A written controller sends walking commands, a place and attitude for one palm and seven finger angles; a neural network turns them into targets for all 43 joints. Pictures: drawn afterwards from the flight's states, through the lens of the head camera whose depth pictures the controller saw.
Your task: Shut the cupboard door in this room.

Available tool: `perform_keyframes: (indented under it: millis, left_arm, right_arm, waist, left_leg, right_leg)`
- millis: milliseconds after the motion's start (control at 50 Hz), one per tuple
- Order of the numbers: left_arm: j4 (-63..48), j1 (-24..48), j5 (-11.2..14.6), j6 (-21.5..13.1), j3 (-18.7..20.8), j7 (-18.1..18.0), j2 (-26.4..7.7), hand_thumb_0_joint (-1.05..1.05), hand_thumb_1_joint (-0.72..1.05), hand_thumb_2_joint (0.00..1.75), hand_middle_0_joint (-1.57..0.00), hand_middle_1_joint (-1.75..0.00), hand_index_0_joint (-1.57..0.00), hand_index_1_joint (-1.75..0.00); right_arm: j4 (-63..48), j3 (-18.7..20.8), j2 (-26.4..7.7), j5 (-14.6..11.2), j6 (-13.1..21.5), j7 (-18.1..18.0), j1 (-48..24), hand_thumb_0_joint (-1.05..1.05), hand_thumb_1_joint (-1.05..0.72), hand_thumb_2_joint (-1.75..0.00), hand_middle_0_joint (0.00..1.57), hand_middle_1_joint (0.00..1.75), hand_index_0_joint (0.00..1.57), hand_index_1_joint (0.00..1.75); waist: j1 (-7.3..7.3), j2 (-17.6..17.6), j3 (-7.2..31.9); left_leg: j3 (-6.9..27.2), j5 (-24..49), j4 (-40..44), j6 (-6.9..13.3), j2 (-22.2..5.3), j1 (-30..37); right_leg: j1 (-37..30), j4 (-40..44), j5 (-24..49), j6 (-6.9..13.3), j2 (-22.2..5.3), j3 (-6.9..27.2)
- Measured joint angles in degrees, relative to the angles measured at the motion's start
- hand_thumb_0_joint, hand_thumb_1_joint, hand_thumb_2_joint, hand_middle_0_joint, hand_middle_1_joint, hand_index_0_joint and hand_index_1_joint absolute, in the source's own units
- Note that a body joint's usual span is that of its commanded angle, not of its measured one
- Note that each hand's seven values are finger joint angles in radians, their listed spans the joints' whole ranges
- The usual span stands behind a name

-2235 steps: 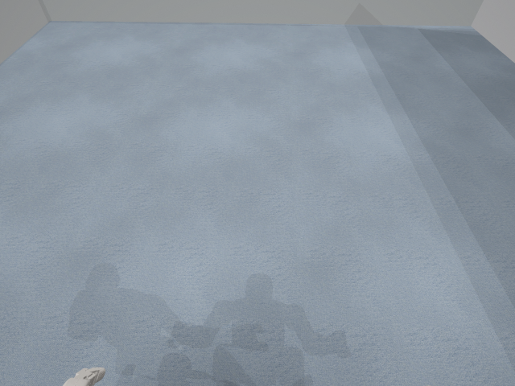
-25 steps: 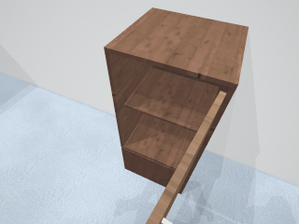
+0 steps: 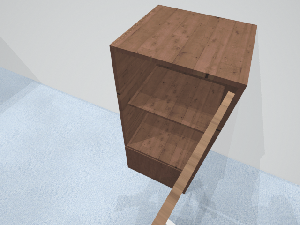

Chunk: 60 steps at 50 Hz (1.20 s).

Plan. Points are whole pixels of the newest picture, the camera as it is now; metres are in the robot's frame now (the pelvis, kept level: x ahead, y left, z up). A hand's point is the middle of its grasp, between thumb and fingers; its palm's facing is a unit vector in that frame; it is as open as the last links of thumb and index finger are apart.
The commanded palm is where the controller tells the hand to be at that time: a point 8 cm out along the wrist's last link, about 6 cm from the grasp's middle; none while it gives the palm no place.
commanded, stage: turn or walk to find it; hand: left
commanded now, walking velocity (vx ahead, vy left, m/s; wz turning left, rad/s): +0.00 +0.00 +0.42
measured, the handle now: out of the picture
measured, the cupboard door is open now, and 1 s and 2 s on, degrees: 81 81 81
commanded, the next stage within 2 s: stand and wait in 0.82 s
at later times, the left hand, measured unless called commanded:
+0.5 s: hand out of the picture -0.02 +0.19 -0.19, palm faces +0.21 -0.95 -0.22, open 7.3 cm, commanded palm none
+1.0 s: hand out of the picture -0.05 +0.13 -0.17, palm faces +0.43 -0.87 -0.23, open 7.3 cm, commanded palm none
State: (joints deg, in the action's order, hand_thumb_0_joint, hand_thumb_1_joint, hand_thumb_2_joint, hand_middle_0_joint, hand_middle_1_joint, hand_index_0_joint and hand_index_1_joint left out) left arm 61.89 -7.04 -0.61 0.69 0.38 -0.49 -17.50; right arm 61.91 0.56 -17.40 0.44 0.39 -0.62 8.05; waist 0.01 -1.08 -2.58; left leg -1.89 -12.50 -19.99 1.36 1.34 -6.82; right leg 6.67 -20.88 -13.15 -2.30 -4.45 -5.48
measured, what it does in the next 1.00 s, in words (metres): steps on the spot, turning left: right foot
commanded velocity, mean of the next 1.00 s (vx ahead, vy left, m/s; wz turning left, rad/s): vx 0.00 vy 0.00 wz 0.34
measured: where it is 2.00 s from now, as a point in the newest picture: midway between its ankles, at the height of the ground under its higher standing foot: outside the picture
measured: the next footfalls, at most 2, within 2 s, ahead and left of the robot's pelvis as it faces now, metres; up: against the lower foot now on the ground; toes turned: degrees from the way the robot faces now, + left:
right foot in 0.70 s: +0.06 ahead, -0.14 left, +0.00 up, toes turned +19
left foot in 1.10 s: -0.06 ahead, +0.07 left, +0.00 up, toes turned +27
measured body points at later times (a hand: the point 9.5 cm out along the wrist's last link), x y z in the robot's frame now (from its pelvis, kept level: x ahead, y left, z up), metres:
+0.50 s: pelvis -0.02 -0.01 -0.01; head +0.03 +0.01 +0.43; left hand -0.03 +0.24 -0.17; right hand +0.07 -0.24 -0.16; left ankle -0.01 +0.09 -0.75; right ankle -0.03 -0.15 -0.69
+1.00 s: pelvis -0.01 -0.06 -0.01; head +0.03 -0.05 +0.44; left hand -0.07 +0.18 -0.15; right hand +0.15 -0.26 -0.16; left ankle -0.10 +0.06 -0.70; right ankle +0.02 -0.15 -0.75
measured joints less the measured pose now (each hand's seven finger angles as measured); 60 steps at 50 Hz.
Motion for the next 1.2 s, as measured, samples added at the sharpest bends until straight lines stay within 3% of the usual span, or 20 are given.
perform_keyframes:
  millis: [220,320,360,380,420,500,600,660,700,740,780,840,880,940,1020,1080,1100,1160,1200]
  left_arm:
    - [-2.27,-3.47,-0.11,0.68,0.69,-0.46,4.95,0.01,0.91,0.9,-0.2,-0.3,-0.2,-0.3]
    - [-3.66,-5.09,-0.79,0.84,1.54,-0.61,5.84,0.01,0.91,0.9,-0.2,-0.3,-0.21,-0.3]
    - [-3.88,-5.74,-0.72,1.08,1.83,-0.45,5.72,0.01,0.91,0.9,-0.2,-0.3,-0.21,-0.3]
    - [-3.9,-5.86,-0.51,1.41,2.04,-0.34,5.56,0.01,0.91,0.9,-0.2,-0.3,-0.21,-0.3]
    - [-3.7,-5.84,-0.46,2.36,2.28,-0.45,5.27,0.01,0.91,0.9,-0.2,-0.3,-0.21,-0.3]
    - [-3.53,-4.89,-0.63,2.63,2.63,-0.23,5.19,0.01,0.91,0.9,-0.2,-0.3,-0.2,-0.3]
    - [-5.08,-3.67,-0.35,1.9,2.66,-0.01,5.25,0.01,0.91,0.9,-0.2,-0.3,-0.2,-0.3]
    - [-6.04,-2.97,-0.14,1.35,2.41,-0.01,5.45,0.01,0.91,0.9,-0.2,-0.3,-0.2,-0.3]
    - [-6.77,-3.09,-0.14,0.56,2.22,-0.05,5.44,0.01,0.91,0.9,-0.2,-0.3,-0.2,-0.3]
    - [-7.07,-3.08,-0.58,-0.05,2.03,-0.25,6.25,0.01,0.91,0.9,-0.2,-0.3,-0.2,-0.3]
    - [-7.62,-3.67,-0.64,-0.25,1.96,-0.28,6.9,0.0,0.91,0.9,-0.2,-0.3,-0.2,-0.3]
    - [-7.73,-4.61,-0.68,-0.07,1.9,-0.47,7.74,0.0,0.91,0.9,-0.2,-0.3,-0.2,-0.3]
    - [-7.59,-5.08,-0.8,-0.2,1.86,-0.58,8.06,0.01,0.91,0.9,-0.2,-0.3,-0.2,-0.3]
    - [-7.28,-5.83,-1.03,-0.68,1.73,-0.55,8.19,0.01,0.91,0.9,-0.2,-0.3,-0.21,-0.3]
    - [-6.13,-7.07,-1.18,-1.11,1.57,-0.44,7.85,0.0,0.91,0.9,-0.2,-0.3,-0.21,-0.3]
    - [-4.18,-8.28,-0.81,-0.91,1.61,-0.62,7.25,0.0,0.91,0.9,-0.2,-0.3,-0.21,-0.3]
    - [-3.4,-8.61,-0.56,-0.64,1.68,-0.68,6.96,0.0,0.91,0.9,-0.2,-0.3,-0.21,-0.3]
    - [-0.45,-8.9,-0.25,0.58,1.73,-0.74,5.27,0.01,0.91,0.9,-0.2,-0.3,-0.2,-0.3]
    - [1.21,-8.71,-0.21,1.28,1.44,-0.71,4.98,0.01,0.91,0.9,-0.2,-0.3,-0.2,-0.3]
  right_arm:
    - [-2.32,0.49,5.33,0.08,-2.05,0.39,1.79,0.0,-0.91,-0.9,0.2,0.3,0.2,0.3]
    - [-3.47,1.6,6.58,0.12,-3.1,0.55,2.72,0.0,-0.91,-0.9,0.2,0.3,0.2,0.3]
    - [-3.98,1.84,6.69,0.15,-2.88,0.79,3.27,0.0,-0.91,-0.9,0.2,0.3,0.2,0.3]
    - [-4.18,1.98,6.82,0.31,-2.58,0.83,3.37,0.0,-0.91,-0.9,0.2,0.3,0.2,0.3]
    - [-4.48,2.21,7.08,0.45,-2.0,0.76,3.44,0.0,-0.91,-0.9,0.2,0.3,0.2,0.3]
    - [-4.52,2.4,6.9,0.62,-1.39,0.04,3.92,0.0,-0.91,-0.9,0.2,0.3,0.2,0.3]
    - [-4.46,2.62,6.28,0.67,-1.62,-0.14,4.08,0.0,-0.91,-0.9,0.2,0.3,0.2,0.3]
    - [-4.67,3.0,5.82,0.69,-2.0,0.04,4.05,0.0,-0.91,-0.9,0.2,0.3,0.2,0.3]
    - [-4.89,3.3,5.58,0.45,-2.29,0.24,4.24,0.0,-0.91,-0.9,0.2,0.3,0.2,0.3]
    - [-5.03,3.87,4.87,0.2,-2.76,0.37,3.97,0.0,-0.91,-0.9,0.2,0.3,0.2,0.3]
    - [-5.1,4.38,4.43,0.38,-3.65,0.55,3.6,0.0,-0.91,-0.9,0.2,0.3,0.2,0.3]
    - [-5.4,4.88,3.75,0.55,-3.97,0.96,2.92,0.0,-0.91,-0.9,0.2,0.3,0.2,0.3]
    - [-5.55,4.82,3.63,0.53,-3.86,1.0,2.66,0.0,-0.91,-0.9,0.2,0.3,0.2,0.3]
    - [-5.18,4.31,3.94,0.35,-3.79,0.76,2.15,0.0,-0.91,-0.9,0.2,0.3,0.19,0.3]
    - [-4.33,3.21,4.88,-0.01,-3.37,0.37,0.73,0.0,-0.91,-0.9,0.2,0.3,0.19,0.3]
    - [-3.96,2.34,5.83,-0.13,-2.18,0.13,-0.32,0.0,-0.91,-0.9,0.2,0.3,0.19,0.3]
    - [-3.74,2.13,6.23,-0.09,-1.58,0.07,-0.62,0.0,-0.91,-0.9,0.2,0.3,0.19,0.3]
    - [-2.58,1.26,8.83,0.05,-0.67,-0.38,-1.67,0.0,-0.91,-0.9,0.2,0.3,0.2,0.3]
    - [-2.05,0.8,9.86,0.11,-0.16,-0.9,-1.82,0.0,-0.91,-0.9,0.2,0.3,0.2,0.3]
  waist:
    - [-0.26,2.04,-1.16]
    - [-0.26,1.4,-2.8]
    - [-0.11,0.65,-2.96]
    - [-0.2,-0.05,-3.06]
    - [-0.36,-0.75,-2.97]
    - [0.2,0.14,-2.01]
    - [0.73,1.28,-1.33]
    - [1.16,1.91,-1.07]
    - [1.02,1.82,-0.52]
    - [0.93,3.18,-0.76]
    - [0.57,3.11,-0.72]
    - [0.56,3.14,-0.96]
    - [0.56,2.86,-1.18]
    - [-0.08,1.97,-1.57]
    - [-1.67,0.88,-2.02]
    - [-2.28,0.44,-1.87]
    - [-2.34,0.26,-1.84]
    - [-3.27,-3.06,-2.23]
    - [-3.18,-3.39,-1.99]
  left_leg:
    - [3.65,-3.47,-10.12,-1.03,-0.08,-7.5]
    - [-0.71,-11.18,-20.36,-2.39,-1.81,-12.08]
    - [-1.75,-5.87,-16.47,-1.99,-2.36,-11.29]
    - [-1.88,-4.06,-16.77,-1.01,-1.8,-11.76]
    - [-1.84,-4.53,-16.99,0.61,-1.16,-12.3]
    - [0.15,-1.99,-11.75,0.84,-0.93,-11.61]
    - [2.74,1.07,-7.57,-0.01,-0.82,-10.9]
    - [4.5,1.2,-8.19,-1.01,-0.52,-11.51]
    - [5.39,0.34,-10.37,-1.92,0.16,-12.71]
    - [6.39,-5.99,-16.71,-1.99,0.08,-15.0]
    - [5.91,-11.97,-28.33,-2.05,0.89,-18.47]
    - [4.46,-10.99,-41.41,-2.7,0.23,-21.62]
    - [3.68,-10.26,-43.55,-3.37,-0.72,-21.39]
    - [2.83,-12.01,-38.6,-4.02,-1.82,-18.21]
    - [1.46,-13.47,-26.05,-3.92,-2.51,-12.27]
    - [0.03,-6.77,-12.94,-3.44,-2.69,-6.6]
    - [-0.23,-4.51,-9.67,-2.09,-2.81,-4.97]
    - [-1.72,-5.97,-8.72,-0.44,-1.45,-3.06]
    - [-1.79,-5.69,-7.19,-0.15,-1.0,-1.95]
  right_leg:
    - [4.88,-8.32,-4.45,1.21,-0.41,-3.75]
    - [5.44,-12.83,-7.18,1.36,-2.0,-6.83]
    - [6.19,-15.6,-8.72,0.69,-3.18,-7.87]
    - [7.3,-17.91,-9.34,0.39,-3.87,-7.29]
    - [11.16,-26.03,-15.76,0.23,-2.84,-2.96]
    - [17.18,-36.19,-16.0,-0.03,0.08,1.81]
    - [17.22,-29.9,-14.14,-0.46,1.4,3.04]
    - [13.96,-20.76,-11.44,-0.43,2.19,3.01]
    - [10.36,-12.01,-5.75,-0.04,2.21,2.52]
    - [9.94,-11.99,-3.15,2.4,2.59,0.97]
    - [9.5,-12.41,-4.16,3.49,1.8,-0.03]
    - [7.93,-10.33,-3.8,3.7,0.99,-1.42]
    - [7.27,-9.27,-3.34,3.72,0.45,-2.33]
    - [6.8,-8.41,-3.05,3.68,-0.32,-3.32]
    - [7.05,-8.27,-2.92,3.25,-0.68,-4.2]
    - [7.71,-9.72,-3.58,2.4,-0.43,-4.92]
    - [8.01,-10.76,-4.13,2.01,-0.35,-5.13]
    - [7.76,-12.72,-7.68,0.85,-1.1,-2.39]
    - [7.67,-14.45,-10.62,0.64,-0.67,-0.24]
